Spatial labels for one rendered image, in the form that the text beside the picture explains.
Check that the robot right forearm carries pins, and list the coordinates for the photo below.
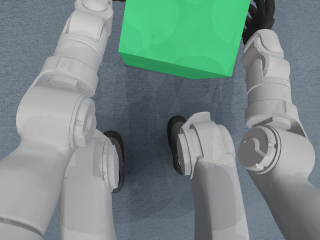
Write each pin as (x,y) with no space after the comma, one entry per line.
(268,84)

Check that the robot right hand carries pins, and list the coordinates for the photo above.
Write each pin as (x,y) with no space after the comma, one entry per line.
(262,18)

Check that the robot right upper arm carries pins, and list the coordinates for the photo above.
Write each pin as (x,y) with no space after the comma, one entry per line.
(279,163)

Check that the robot left forearm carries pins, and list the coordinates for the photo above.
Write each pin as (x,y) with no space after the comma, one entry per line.
(79,52)

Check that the carton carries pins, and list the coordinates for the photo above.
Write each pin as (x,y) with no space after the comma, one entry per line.
(194,39)

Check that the robot left thigh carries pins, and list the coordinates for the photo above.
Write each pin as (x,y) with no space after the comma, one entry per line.
(86,194)

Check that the robot left upper arm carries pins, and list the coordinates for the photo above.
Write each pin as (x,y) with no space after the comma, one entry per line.
(52,124)

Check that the robot right thigh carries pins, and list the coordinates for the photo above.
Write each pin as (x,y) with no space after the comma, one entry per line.
(219,212)

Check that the robot thigh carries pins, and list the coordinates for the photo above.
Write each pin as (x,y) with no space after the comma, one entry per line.
(219,212)
(86,194)

